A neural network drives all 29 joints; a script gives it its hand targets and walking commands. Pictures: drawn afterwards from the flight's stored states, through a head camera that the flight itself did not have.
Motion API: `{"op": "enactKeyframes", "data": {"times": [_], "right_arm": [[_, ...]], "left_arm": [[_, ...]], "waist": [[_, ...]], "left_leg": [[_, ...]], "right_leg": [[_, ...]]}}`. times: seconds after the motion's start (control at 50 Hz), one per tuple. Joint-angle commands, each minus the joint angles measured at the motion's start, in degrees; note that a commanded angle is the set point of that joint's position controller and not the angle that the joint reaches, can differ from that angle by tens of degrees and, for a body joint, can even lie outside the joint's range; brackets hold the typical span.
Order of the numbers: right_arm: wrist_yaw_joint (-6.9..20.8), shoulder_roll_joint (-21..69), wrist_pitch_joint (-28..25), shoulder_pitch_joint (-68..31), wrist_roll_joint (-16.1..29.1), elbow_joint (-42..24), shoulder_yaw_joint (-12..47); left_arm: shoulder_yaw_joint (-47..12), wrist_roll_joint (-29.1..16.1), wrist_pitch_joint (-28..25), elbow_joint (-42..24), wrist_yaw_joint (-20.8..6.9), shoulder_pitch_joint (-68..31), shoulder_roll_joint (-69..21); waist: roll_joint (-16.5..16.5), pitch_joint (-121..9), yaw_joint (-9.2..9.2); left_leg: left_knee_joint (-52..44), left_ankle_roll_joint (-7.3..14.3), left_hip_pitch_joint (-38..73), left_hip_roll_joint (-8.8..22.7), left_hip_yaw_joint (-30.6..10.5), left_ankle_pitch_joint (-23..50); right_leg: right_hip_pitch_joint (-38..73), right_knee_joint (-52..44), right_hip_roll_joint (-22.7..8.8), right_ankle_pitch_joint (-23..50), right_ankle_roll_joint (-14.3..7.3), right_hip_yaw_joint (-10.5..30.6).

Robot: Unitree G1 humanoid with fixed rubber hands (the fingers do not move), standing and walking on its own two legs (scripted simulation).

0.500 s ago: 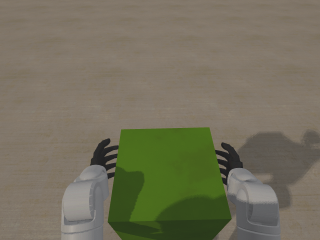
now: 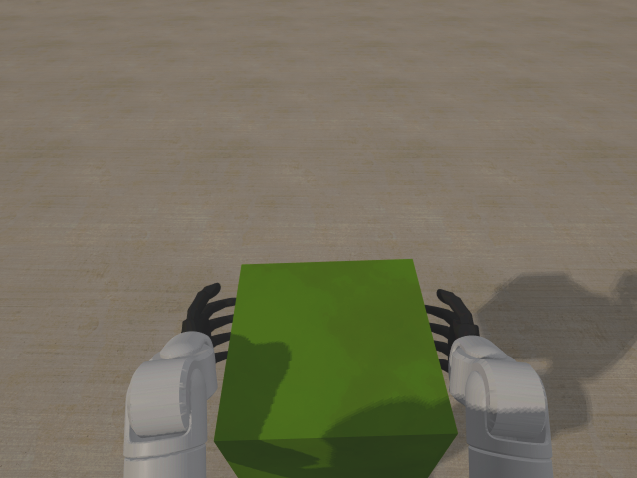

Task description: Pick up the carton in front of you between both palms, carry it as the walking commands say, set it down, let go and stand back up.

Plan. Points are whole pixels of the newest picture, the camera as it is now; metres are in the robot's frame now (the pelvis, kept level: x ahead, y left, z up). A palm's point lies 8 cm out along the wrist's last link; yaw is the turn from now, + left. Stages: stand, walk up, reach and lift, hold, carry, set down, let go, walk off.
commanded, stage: carry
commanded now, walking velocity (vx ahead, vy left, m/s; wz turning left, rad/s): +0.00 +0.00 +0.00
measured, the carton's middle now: (330, 385) +0.27 +0.00 +0.01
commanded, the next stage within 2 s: hold in 1.26 s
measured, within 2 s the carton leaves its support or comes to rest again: neither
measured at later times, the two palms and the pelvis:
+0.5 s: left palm (192, 386) +0.23 +0.16 +0.07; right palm (461, 392) +0.23 -0.14 +0.07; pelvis -0.04 +0.00 +0.01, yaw +0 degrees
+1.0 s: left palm (193, 385) +0.24 +0.16 +0.05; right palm (449, 390) +0.24 -0.14 +0.05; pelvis -0.06 +0.01 +0.00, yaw +0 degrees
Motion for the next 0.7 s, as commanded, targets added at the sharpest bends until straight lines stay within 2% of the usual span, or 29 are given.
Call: {"op": "enactKeyframes", "data": {"times": [0.0,0.16,0.28,0.36,0.56,0.68], "right_arm": [[14.9,51.2,-0.8,-29.9,24.4,-4.4,40.7],[15.6,51.2,-2.7,-29.7,22.8,0.4,41.1],[15.9,51.3,-7.7,-30.4,20.5,3.8,39.7],[15.9,50.6,-10.9,-29.7,18.7,5.5,38.3],[16.1,48.5,-21.4,-29.5,11.7,14.2,31.4],[16.8,49.7,-29.4,-33.1,7.0,23.1,25.0]], "left_arm": [[-41.7,-24.5,1.3,-1.8,-14.8,-25.9,-52.1],[-41.5,-22.2,-0.6,3.5,-15.2,-25.0,-52.0],[-40.0,-20.0,-5.6,7.0,-15.6,-26.0,-52.0],[-38.6,-18.2,-9.0,8.8,-15.6,-25.5,-51.3],[-31.1,-10.9,-19.5,17.8,-15.9,-25.1,-48.9],[-24.4,-5.7,-27.3,27.1,-16.6,-28.5,-50.1]], "waist": [[0.0,-13.7,-0.20],[-0.1,-10.3,-0.11],[-0.1,-8.8,0.00],[-0.2,-9.4,0.01],[-0.2,-9.5,-0.03],[-0.2,-10.1,-0.02]], "left_leg": [[-2.5,0.3,3.6,6.0,-4.6,30.1],[-5.1,0.8,1.4,5.9,-5.2,22.1],[-6.9,1.3,0.1,5.9,-5.8,15.9],[-7.3,1.6,0.1,5.8,-6.0,14.5],[-8.0,2.0,-1.1,5.8,-6.3,12.3],[-8.0,2.1,-1.4,5.7,-6.3,11.5]], "right_leg": [[8.6,-1.7,-6.2,30.5,-0.3,5.6],[7.3,-4.6,-6.3,23.4,-0.3,6.2],[6.4,-6.5,-6.2,18.1,-0.4,6.7],[6.5,-7.0,-6.2,16.8,-0.4,6.9],[5.9,-7.6,-6.2,14.3,-0.4,6.8],[5.9,-7.7,-6.1,13.2,-0.4,6.9]]}}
